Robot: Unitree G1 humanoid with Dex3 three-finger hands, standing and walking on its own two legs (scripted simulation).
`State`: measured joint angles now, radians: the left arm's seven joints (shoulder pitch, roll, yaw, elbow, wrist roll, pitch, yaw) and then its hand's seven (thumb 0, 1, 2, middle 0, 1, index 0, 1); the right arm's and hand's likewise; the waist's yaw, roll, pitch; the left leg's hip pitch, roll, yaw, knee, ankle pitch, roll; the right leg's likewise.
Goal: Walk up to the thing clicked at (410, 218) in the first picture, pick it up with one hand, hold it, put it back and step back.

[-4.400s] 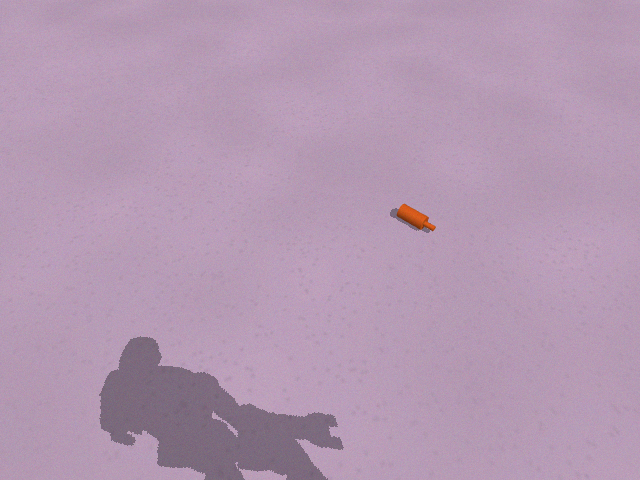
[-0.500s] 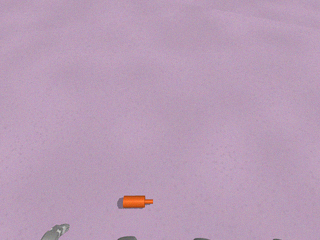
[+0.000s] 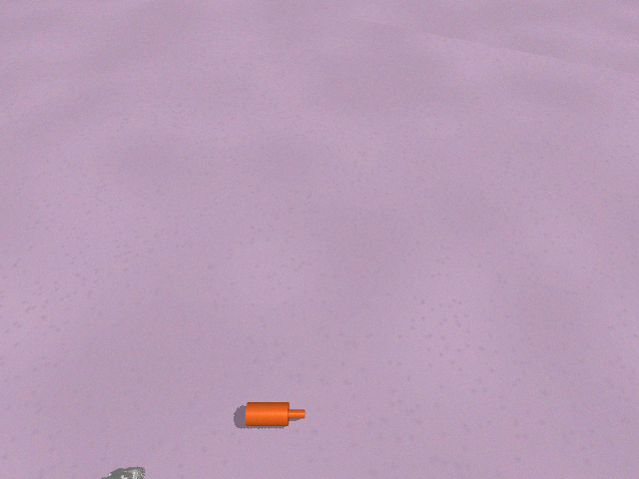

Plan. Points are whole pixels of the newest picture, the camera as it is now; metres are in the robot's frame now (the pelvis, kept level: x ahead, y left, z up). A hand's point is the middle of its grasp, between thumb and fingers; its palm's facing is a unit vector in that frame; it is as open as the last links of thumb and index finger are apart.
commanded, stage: walk up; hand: left
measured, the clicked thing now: (276, 414) +0.39 +0.16 -0.74
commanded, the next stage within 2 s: stand in 0.38 s
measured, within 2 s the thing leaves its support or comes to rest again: neither
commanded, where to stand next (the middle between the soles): +0.04 -0.03 m, yaw +1 degrees
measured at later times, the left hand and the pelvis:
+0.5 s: hand out of the picture +0.09 +0.26 -0.15, palm faces +0.00 -0.95 -0.32, open 7.4 cm; pelvis +0.01 +0.01 +0.00, yaw +0 degrees
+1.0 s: hand out of the picture +0.09 +0.27 -0.15, palm faces -0.01 -0.94 -0.34, open 7.4 cm; pelvis +0.01 +0.01 +0.01, yaw +1 degrees
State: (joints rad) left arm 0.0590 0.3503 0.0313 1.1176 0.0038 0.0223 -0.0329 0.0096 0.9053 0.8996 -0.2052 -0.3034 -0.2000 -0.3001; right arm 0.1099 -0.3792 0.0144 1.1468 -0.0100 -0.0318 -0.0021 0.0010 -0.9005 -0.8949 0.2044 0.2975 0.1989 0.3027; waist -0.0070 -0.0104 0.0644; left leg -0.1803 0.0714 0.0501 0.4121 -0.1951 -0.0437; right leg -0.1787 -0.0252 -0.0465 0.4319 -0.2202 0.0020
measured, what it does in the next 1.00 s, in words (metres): stands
